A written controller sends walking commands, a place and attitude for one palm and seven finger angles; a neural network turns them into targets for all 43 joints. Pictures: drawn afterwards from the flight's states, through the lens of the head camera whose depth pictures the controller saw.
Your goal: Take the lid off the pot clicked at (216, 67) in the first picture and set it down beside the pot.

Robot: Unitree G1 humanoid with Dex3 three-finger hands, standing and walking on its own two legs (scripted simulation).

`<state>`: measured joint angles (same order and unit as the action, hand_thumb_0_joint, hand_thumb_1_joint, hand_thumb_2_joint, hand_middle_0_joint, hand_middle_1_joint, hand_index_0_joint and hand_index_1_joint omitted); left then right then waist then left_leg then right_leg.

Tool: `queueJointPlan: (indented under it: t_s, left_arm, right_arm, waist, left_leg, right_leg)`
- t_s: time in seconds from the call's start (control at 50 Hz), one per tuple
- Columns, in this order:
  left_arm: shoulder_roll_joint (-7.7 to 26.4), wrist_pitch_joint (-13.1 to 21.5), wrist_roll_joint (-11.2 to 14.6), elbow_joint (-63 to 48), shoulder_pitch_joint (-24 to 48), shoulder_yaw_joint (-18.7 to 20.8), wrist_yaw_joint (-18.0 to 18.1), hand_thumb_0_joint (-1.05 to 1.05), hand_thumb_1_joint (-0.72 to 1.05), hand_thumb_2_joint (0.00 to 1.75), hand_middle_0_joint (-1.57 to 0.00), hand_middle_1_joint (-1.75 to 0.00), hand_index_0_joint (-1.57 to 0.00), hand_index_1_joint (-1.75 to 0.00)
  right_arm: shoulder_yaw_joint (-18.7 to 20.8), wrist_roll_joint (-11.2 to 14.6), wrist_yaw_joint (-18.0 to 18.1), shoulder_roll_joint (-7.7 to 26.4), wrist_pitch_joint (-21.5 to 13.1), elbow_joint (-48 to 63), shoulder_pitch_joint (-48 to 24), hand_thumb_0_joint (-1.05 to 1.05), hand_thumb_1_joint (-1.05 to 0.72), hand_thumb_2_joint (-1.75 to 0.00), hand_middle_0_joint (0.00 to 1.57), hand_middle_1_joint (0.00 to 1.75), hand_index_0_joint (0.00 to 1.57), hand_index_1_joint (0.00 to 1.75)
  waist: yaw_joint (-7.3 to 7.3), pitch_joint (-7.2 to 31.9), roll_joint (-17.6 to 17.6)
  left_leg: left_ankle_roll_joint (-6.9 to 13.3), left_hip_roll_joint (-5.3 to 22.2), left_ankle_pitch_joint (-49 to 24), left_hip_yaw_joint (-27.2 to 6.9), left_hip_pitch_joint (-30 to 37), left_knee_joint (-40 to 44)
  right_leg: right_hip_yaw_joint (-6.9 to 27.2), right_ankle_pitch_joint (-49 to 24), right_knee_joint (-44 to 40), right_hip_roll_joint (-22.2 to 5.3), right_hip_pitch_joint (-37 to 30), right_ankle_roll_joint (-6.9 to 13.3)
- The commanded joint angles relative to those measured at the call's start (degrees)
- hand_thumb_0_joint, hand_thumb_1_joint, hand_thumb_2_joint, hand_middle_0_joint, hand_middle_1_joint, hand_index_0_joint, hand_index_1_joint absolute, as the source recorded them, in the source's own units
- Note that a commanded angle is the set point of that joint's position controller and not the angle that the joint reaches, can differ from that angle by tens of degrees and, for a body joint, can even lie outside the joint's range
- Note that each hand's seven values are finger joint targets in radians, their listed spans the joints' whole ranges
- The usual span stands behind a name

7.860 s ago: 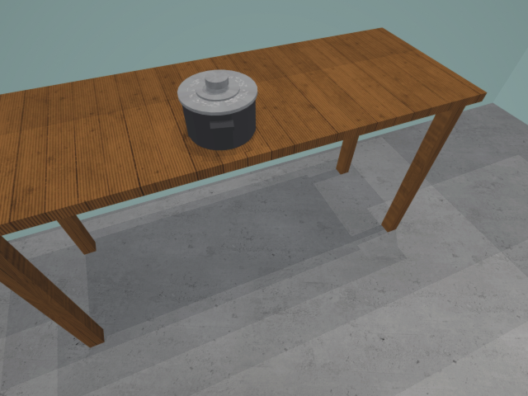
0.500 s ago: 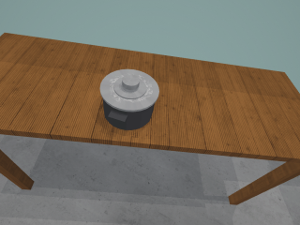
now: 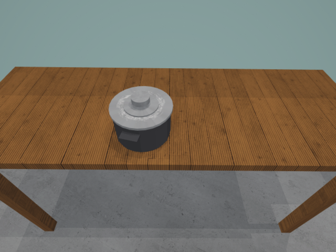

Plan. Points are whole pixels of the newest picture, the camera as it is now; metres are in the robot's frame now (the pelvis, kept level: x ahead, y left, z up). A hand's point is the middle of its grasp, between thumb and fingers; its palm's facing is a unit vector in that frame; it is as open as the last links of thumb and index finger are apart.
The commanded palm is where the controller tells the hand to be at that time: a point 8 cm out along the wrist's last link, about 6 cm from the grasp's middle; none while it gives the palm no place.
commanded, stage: look again from close up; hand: left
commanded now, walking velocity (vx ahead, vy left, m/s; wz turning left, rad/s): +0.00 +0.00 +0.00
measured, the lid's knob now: (140, 98) +0.49 +0.10 +0.11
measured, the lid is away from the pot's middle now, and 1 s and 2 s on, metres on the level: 0.00 0.00 0.00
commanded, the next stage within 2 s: none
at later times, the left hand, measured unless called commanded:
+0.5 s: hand out of the picture +0.01 +0.16 -0.18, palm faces +0.01 -0.99 -0.15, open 7.3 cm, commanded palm none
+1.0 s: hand out of the picture +0.00 +0.17 -0.18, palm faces +0.00 -0.99 -0.14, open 7.3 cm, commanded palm none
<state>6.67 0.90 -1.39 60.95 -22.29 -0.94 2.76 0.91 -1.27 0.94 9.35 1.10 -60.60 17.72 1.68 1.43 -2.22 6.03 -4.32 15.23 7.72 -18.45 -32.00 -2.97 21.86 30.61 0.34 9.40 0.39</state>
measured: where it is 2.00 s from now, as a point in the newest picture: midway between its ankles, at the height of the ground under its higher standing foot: outside the picture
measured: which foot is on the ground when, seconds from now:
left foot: down 0.00-1.00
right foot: down 0.00-1.00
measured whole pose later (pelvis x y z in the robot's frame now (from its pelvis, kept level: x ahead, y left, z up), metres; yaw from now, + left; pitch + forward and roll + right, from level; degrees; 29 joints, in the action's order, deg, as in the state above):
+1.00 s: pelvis +0.03 +0.01 +0.01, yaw +0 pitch +1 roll -1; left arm 8.9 -0.2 -0.9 62.7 -18.7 -0.9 3.0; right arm -1.2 -0.7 2.1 7.4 -1.0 -64.2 15.9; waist 0.0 -2.4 3.5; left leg 8.9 -6.9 13.0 8.0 -11.7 -23.1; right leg -2.2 20.6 23.8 -1.5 3.7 -1.2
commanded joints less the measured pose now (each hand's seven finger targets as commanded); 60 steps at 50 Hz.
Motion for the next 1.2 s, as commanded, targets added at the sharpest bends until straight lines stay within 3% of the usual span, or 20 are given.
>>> queueJointPlan:
  t_s: [0.0, 0.04, 0.12, 0.16, 0.22, 0.34, 0.4, 0.42, 0.5, 0.52, 0.58, 0.64, 0.76, 0.82, 0.96, 1.02, 1.06, 1.1, 1.14, 1.18]
  left_arm:
    - [4.32, 1.49, 0.57, -3.31, 1.62, 0.24, 0.56, 0.0, 0.9, 0.9, -0.2, -0.3, -0.2, -0.3]
    - [4.68, 0.87, 0.63, -2.71, -1.6, 0.75, 0.55, 0.0, 0.9, 0.9, -0.2, -0.3, -0.2, -0.3]
    - [5.11, 0.05, 0.59, -1.19, -4.7, 0.77, 0.61, 0.0, 0.9, 0.9, -0.2, -0.3, -0.2, -0.3]
    - [4.78, 0.06, 0.52, -0.91, -5.1, 0.67, 0.7, 0.0, 0.9, 0.9, -0.2, -0.3, -0.2, -0.3]
    - [5.19, 0.15, 0.6, -0.92, -4.33, 0.77, 0.71, 0.0, 0.9, 0.9, -0.2, -0.3, -0.2, -0.3]
    - [5.18, 0.04, 0.7, -0.74, -3.39, 0.78, 0.83, 0.0, 0.9, 0.9, -0.2, -0.3, -0.2, -0.3]
    - [5.48, -0.02, 0.75, -0.5, -3.27, 0.72, 0.95, 0.0, 0.9, 0.9, -0.2, -0.3, -0.2, -0.3]
    - [6.06, 0.0, 0.8, -0.62, -3.32, 0.87, 0.84, 0.0, 0.9, 0.9, -0.2, -0.3, -0.2, -0.3]
    - [5.78, -0.27, 0.84, -0.13, -3.2, 0.69, 0.95, 0.0, 0.9, 0.9, -0.2, -0.3, -0.2, -0.3]
    - [6.39, -0.28, 0.87, -0.18, -3.0, 0.78, 0.85, 0.0, 0.9, 0.9, -0.2, -0.3, -0.2, -0.3]
    - [6.04, -0.46, 0.85, 0.16, -2.9, 0.68, 0.91, 0.0, 0.9, 0.9, -0.2, -0.3, -0.2, -0.3]
    - [6.11, -0.46, 0.82, 0.28, -2.91, 0.66, 0.86, 0.0, 0.9, 0.9, -0.2, -0.3, -0.2, -0.3]
    - [6.33, -0.69, 0.82, 0.72, -2.73, 0.68, 0.8, 0.0, 0.9, 0.9, -0.2, -0.3, -0.2, -0.3]
    - [6.41, -0.56, 0.82, 0.96, -2.89, 0.6, 0.7, 0.0, 0.9, 0.9, -0.2, -0.3, -0.2, -0.3]
    - [5.79, -0.96, 0.75, 1.59, -3.8, 0.69, 0.68, 0.0, 0.9, 0.9, -0.2, -0.3, -0.2, -0.3]
    - [5.86, -0.83, 0.65, 1.9, -4.09, 0.58, 0.58, 0.0, 0.9, 0.9, -0.2, -0.3, -0.2, -0.3]
    - [5.41, -0.8, 0.6, 2.21, -4.36, 0.57, 0.61, 0.0, 0.9, 0.9, -0.2, -0.3, -0.2, -0.3]
    - [5.19, -0.69, 0.7, 2.4, -4.7, 0.56, 0.65, 0.0, 0.9, 0.9, -0.2, -0.3, -0.2, -0.3]
    - [5.06, -0.73, 0.77, 2.49, -4.86, 0.63, 0.68, 0.0, 0.9, 0.9, -0.2, -0.3, -0.2, -0.3]
    - [4.95, -0.94, 0.72, 2.71, -4.82, 0.64, 0.72, 0.0, 0.9, 0.9, -0.2, -0.3, -0.2, -0.3]
  right_arm:
    - [-0.52, 0.42, 0.04, 2.72, -2.03, 2.1, 4.19, 0.0, -0.9, -0.9, 0.2, 0.3, 0.2, 0.3]
    - [-0.54, 0.49, 0.36, 4.01, -2.62, 2.45, 2.97, 0.0, -0.9, -0.9, 0.2, 0.3, 0.2, 0.3]
    - [-0.74, 0.62, 0.85, 4.87, -2.87, 2.29, 1.91, 0.0, -0.9, -0.9, 0.2, 0.3, 0.2, 0.3]
    - [-0.63, 0.6, 1.01, 4.97, -2.95, 2.22, 1.58, 0.0, -0.9, -0.9, 0.2, 0.3, 0.2, 0.3]
    - [-0.69, 0.76, 1.17, 4.69, -3.35, 1.87, 2.13, 0.0, -0.9, -0.9, 0.2, 0.3, 0.2, 0.3]
    - [-0.59, 0.76, 1.32, 5.02, -3.26, 1.15, 1.77, 0.0, -0.9, -0.9, 0.2, 0.3, 0.2, 0.3]
    - [-0.77, 0.74, 1.46, 4.71, -3.3, 0.3, 2.15, 0.0, -0.9, -0.9, 0.2, 0.3, 0.2, 0.3]
    - [-0.74, 0.87, 1.37, 4.51, -3.41, 0.24, 1.86, 0.0, -0.9, -0.9, 0.2, 0.3, 0.2, 0.3]
    - [-0.91, 0.77, 1.55, 4.91, -3.19, -0.3, 1.89, 0.0, -0.9, -0.9, 0.2, 0.3, 0.2, 0.3]
    - [-0.87, 0.87, 1.45, 4.8, -3.31, -0.35, 1.72, 0.0, -0.9, -0.9, 0.2, 0.3, 0.2, 0.3]
    - [-0.89, 0.78, 1.57, 5.05, -3.12, -0.73, 1.72, 0.0, -0.9, -0.9, 0.2, 0.3, 0.2, 0.3]
    - [-0.79, 0.82, 1.47, 5.36, -3.06, -0.77, 1.47, 0.0, -0.9, -0.9, 0.2, 0.3, 0.2, 0.3]
    - [-0.95, 0.83, 1.42, 5.13, -2.98, -1.4, 1.95, 0.0, -0.9, -0.9, 0.2, 0.3, 0.2, 0.3]
    - [-0.95, 0.91, 1.32, 4.65, -3.06, -1.7, 2.07, 0.0, -0.9, -0.9, 0.2, 0.3, 0.2, 0.3]
    - [-0.96, 0.92, 1.37, 4.77, -2.8, -2.37, 2.66, 0.0, -0.9, -0.9, 0.2, 0.3, 0.2, 0.3]
    - [-0.87, 1.03, 1.3, 4.27, -2.9, -2.43, 3.01, 0.0, -0.9, -0.9, 0.2, 0.3, 0.2, 0.3]
    - [-0.73, 0.97, 1.23, 4.49, -2.8, -2.62, 3.0, 0.0, -0.9, -0.9, 0.2, 0.3, 0.2, 0.3]
    - [-0.76, 0.94, 1.3, 4.15, -2.85, -2.94, 3.67, 0.0, -0.9, -0.9, 0.2, 0.3, 0.2, 0.3]
    - [-0.74, 1.03, 1.31, 4.29, -2.86, -3.01, 3.69, 0.0, -0.9, -0.9, 0.2, 0.3, 0.2, 0.3]
    - [-0.74, 0.98, 1.4, 3.89, -2.77, -3.36, 4.37, 0.0, -0.9, -0.9, 0.2, 0.3, 0.2, 0.3]
  waist:
    - [1.85, -8.1, 5.63]
    - [-0.08, -7.07, 0.76]
    - [-1.96, -5.98, -0.41]
    - [-1.88, -3.99, -0.58]
    - [-1.97, -1.7, 2.63]
    - [-1.56, -2.11, 3.59]
    - [-1.52, -1.73, 1.66]
    - [-2.03, -1.38, 3.35]
    - [-1.72, -2.22, 1.61]
    - [-2.17, -2.23, 3.11]
    - [-1.87, -3.22, 1.67]
    - [-2.01, -3.77, 3.99]
    - [-1.96, -4.13, 2.35]
    - [-2.29, -4.24, 3.94]
    - [-2.13, -5.3, 1.47]
    - [-2.42, -4.89, 3.18]
    - [-2.08, -5.25, 3.51]
    - [-1.88, -4.41, 2.35]
    - [-2.01, -4.55, 3.39]
    - [-1.8, -5.41, 1.79]
  left_leg:
    - [-2.82, 8.58, -4.31, -11.98, 7.63, 5.02]
    - [-1.27, 10.15, -6.41, -15.24, 5.3, 7.97]
    - [-1.62, 12.51, -6.54, -18.91, 5.28, 12.65]
    - [-0.76, 12.41, -9.23, -18.04, 7.33, 12.12]
    - [-1.13, 12.06, -17.28, -16.78, 10.18, 10.26]
    - [-1.34, 11.33, -20.09, -14.6, 11.55, 8.6]
    - [-1.46, 11.4, -23.77, -14.67, 12.7, 8.94]
    - [-1.11, 11.49, -24.6, -14.76, 12.14, 8.41]
    - [-1.46, 11.63, -24.82, -14.88, 13.42, 9.7]
    - [-1.15, 11.68, -25.8, -15.03, 12.74, 9.29]
    - [-1.47, 11.75, -24.03, -14.98, 13.32, 10.5]
    - [-1.91, 11.75, -22.63, -14.79, 12.9, 10.61]
    - [-2.63, 11.76, -20.06, -15.14, 12.91, 12.51]
    - [-3.05, 11.85, -19.38, -14.99, 12.52, 12.54]
    - [-4.72, 12.18, -12.98, -16.16, 12.14, 15.71]
    - [-4.43, 12.08, -12.78, -16.18, 11.46, 15.55]
    - [-5.58, 11.71, -9.77, -15.8, 11.27, 15.79]
    - [-6.1, 11.68, -12.04, -15.83, 12.59, 15.72]
    - [-5.05, 11.77, -12.86, -15.72, 12.24, 15.13]
    - [-6.7, 12.12, -11.29, -16.53, 11.95, 16.77]
  right_leg:
    - [8.13, -6.08, -8.25, -6.31, 13.02, 5.04]
    - [5.94, -7.05, -5.87, -4.32, 8.24, 3.81]
    - [3.74, -4.75, -4.97, -3.4, 5.36, 2.88]
    - [4.18, -6.02, -5.51, -3.91, 4.54, 2.8]
    - [4.11, -8.85, -6.27, -4.43, 3.14, 2.67]
    - [5.38, -12.18, -7.69, -5.85, 2.43, 2.74]
    - [5.27, -12.96, -7.52, -5.93, 1.72, 2.5]
    - [4.73, -13.95, -7.87, -5.81, 0.7, 2.36]
    - [4.79, -12.45, -7.91, -6.18, 1.35, 2.24]
    - [4.36, -13.19, -8.19, -5.95, 0.57, 2.11]
    - [4.54, -11.38, -8.55, -6.34, 1.36, 2.06]
    - [4.61, -11.56, -9.21, -6.54, 1.1, 2.0]
    - [4.33, -9.31, -9.51, -6.61, 1.02, 1.81]
    - [4.14, -9.95, -10.11, -6.63, 0.67, 1.68]
    - [3.75, -6.19, -9.31, -6.41, 2.04, 1.45]
    - [3.46, -7.18, -9.71, -6.41, 1.4, 1.29]
    - [4.17, -7.06, -9.95, -6.74, 1.82, 1.52]
    - [4.13, -7.53, -9.57, -6.65, 2.02, 1.55]
    - [3.76, -7.31, -9.72, -6.67, 1.69, 1.53]
    - [3.44, -6.03, -8.9, -6.31, 2.6, 1.28]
